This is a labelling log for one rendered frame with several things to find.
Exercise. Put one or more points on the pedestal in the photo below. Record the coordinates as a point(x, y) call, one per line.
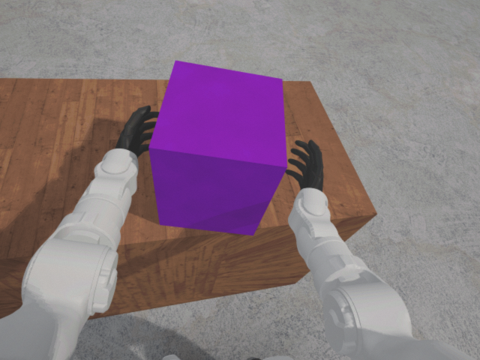
point(54, 132)

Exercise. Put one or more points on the robot right forearm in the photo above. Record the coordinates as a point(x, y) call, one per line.
point(323, 250)

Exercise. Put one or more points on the robot right upper arm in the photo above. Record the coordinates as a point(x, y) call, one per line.
point(369, 322)

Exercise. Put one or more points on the robot left upper arm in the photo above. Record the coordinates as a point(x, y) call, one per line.
point(69, 281)

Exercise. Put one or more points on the robot right hand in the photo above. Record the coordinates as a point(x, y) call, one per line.
point(313, 171)

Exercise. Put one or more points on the robot left forearm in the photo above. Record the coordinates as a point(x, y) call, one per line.
point(101, 211)

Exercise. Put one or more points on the robot left hand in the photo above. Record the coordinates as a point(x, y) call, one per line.
point(132, 136)

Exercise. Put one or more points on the carton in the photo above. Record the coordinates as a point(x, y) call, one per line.
point(218, 151)

